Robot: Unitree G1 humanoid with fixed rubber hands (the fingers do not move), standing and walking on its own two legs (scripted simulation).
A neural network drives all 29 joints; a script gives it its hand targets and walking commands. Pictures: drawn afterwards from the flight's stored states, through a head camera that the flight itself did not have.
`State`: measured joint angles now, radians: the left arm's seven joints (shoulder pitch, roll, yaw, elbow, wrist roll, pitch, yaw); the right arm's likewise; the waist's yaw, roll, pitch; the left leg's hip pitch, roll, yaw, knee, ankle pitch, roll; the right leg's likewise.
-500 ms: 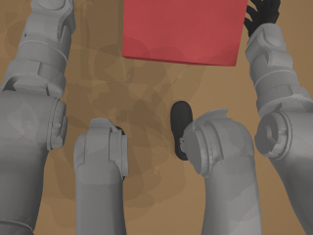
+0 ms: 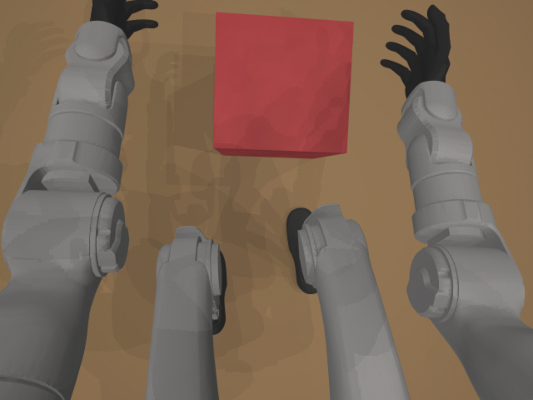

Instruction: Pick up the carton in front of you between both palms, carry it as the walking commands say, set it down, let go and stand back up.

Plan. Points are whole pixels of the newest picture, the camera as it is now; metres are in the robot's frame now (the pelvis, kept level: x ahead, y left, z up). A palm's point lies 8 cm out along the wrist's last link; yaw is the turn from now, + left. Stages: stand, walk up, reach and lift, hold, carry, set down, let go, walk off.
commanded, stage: set down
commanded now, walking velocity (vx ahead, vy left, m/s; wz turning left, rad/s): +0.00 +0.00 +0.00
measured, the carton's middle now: (275, 102) +0.50 -0.08 -0.34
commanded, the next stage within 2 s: let go in 0.54 s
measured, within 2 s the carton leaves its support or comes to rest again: neither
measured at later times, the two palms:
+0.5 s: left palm out of the picture +0.56 +0.14 +0.04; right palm out of the picture +0.46 -0.25 +0.04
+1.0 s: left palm out of the picture +0.43 +0.17 +0.15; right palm out of the picture +0.37 -0.26 +0.16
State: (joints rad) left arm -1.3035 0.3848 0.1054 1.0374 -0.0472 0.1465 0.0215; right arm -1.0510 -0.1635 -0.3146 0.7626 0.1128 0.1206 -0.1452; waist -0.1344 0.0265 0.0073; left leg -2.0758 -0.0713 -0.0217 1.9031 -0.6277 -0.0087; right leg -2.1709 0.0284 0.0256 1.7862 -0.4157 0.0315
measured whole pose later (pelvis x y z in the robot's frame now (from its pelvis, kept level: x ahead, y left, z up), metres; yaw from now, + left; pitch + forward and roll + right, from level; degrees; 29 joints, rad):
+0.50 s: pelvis +0.02 +0.00 +0.14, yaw +0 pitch +46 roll +0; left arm -1.14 0.35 0.17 0.95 0.02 0.16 -0.05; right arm -0.88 -0.11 -0.36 0.66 0.04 0.15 -0.10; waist -0.14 0.03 -0.11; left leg -1.70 -0.06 -0.04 1.37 -0.48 -0.01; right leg -1.77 0.02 0.03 1.28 -0.31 0.02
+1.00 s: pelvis +0.08 -0.02 +0.26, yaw +1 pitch +29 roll +1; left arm -0.41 0.16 0.19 0.62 0.08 0.07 0.05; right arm -0.26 -0.18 -0.15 0.52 -0.03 0.07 0.09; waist -0.09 -0.01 -0.05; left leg -0.98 -0.05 -0.07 0.83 -0.37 -0.02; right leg -1.07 0.01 0.01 0.80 -0.24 -0.01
